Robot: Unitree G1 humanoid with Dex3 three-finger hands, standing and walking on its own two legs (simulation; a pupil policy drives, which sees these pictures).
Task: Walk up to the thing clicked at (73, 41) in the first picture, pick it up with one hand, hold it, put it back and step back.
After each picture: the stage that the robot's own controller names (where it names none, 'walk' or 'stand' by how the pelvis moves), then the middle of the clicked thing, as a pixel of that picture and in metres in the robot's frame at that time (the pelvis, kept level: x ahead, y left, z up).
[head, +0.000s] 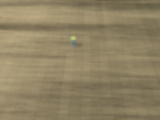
stand; (73, 41) +1.42 +0.12 -0.72
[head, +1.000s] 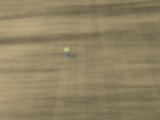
walk; (67, 53) +1.29 +0.28 -0.71
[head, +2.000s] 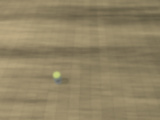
walk; (57, 78) +0.80 +0.30 -0.71
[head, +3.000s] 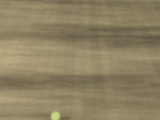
walk; (56, 118) +0.47 +0.20 -0.69
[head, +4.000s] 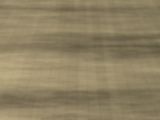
stand; out of the picture +0.32 +0.18 -0.71
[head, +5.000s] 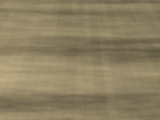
stand; out of the picture +0.30 +0.19 -0.72
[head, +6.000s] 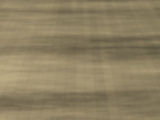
stand; out of the picture +0.32 +0.19 -0.73
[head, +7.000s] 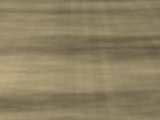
stand; out of the picture +0.31 +0.19 -0.73
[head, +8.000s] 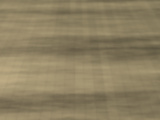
stand; out of the picture +0.31 +0.19 -0.73
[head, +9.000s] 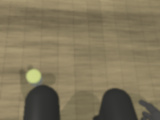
go down; (34, 78) +0.38 +0.21 -0.38
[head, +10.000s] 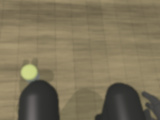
go down; (31, 74) +0.38 +0.23 -0.31
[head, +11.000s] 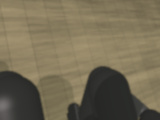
close in; out of the picture +0.35 +0.27 -0.22
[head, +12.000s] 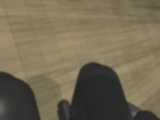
close; out of the picture +0.36 +0.28 -0.21
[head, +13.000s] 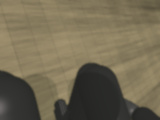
close; out of the picture +0.35 +0.28 -0.22
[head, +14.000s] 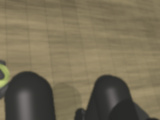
lift; out of the picture +0.30 +0.26 -0.14
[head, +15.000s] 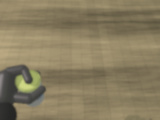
lift; (31, 89) +0.32 +0.18 +0.03
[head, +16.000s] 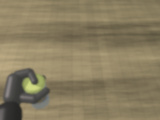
hold; (37, 92) +0.32 +0.17 +0.00
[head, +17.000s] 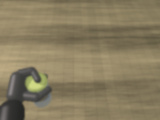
hold; (39, 90) +0.33 +0.17 +0.00
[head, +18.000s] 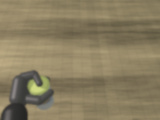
crouch; (41, 93) +0.32 +0.16 -0.02
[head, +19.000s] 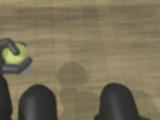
lower; (18, 60) +0.41 +0.22 -0.09
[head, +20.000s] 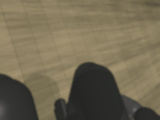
lower; out of the picture +0.38 +0.30 -0.22
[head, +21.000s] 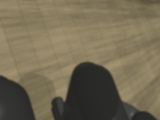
lower; out of the picture +0.38 +0.30 -0.22
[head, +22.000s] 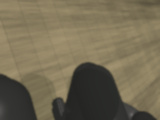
lower; out of the picture +0.38 +0.30 -0.22
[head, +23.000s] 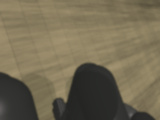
lower; out of the picture +0.37 +0.30 -0.22
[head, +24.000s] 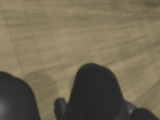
open; out of the picture +0.36 +0.28 -0.22
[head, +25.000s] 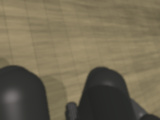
stand; out of the picture +0.36 +0.27 -0.22
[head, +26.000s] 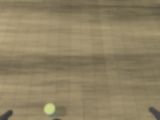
stand; (50, 110) +0.36 +0.19 -0.56
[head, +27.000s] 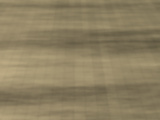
stand; out of the picture +0.34 +0.19 -0.66
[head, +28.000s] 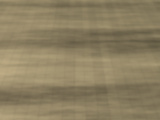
stand; out of the picture +0.34 +0.18 -0.66
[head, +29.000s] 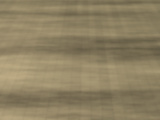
stand; out of the picture +0.36 +0.17 -0.72
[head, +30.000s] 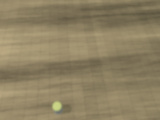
walk; (57, 108) +0.44 +0.18 -0.69
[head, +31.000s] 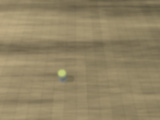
walk; (62, 76) +0.73 +0.16 -0.69
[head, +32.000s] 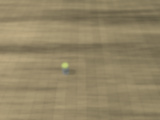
stand; (65, 68) +1.00 +0.23 -0.70
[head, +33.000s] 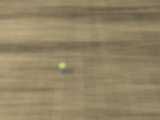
stand; (62, 68) +0.97 +0.21 -0.72
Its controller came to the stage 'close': yes
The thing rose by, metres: 0.71
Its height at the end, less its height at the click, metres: +0.00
